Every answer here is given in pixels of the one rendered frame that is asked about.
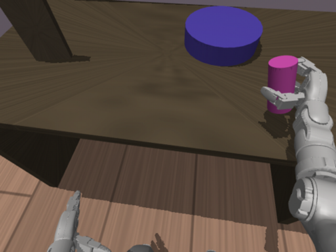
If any right robot hand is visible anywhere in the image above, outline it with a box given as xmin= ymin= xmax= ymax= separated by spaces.
xmin=260 ymin=57 xmax=328 ymax=110

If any left robot hand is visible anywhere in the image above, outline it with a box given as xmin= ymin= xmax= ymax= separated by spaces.
xmin=54 ymin=190 xmax=111 ymax=252

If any desk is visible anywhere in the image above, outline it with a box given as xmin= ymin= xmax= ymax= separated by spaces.
xmin=0 ymin=0 xmax=336 ymax=225

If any left robot arm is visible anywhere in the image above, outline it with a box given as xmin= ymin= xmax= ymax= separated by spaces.
xmin=47 ymin=239 xmax=75 ymax=252

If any right robot arm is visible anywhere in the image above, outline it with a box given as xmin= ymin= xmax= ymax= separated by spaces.
xmin=288 ymin=100 xmax=336 ymax=252

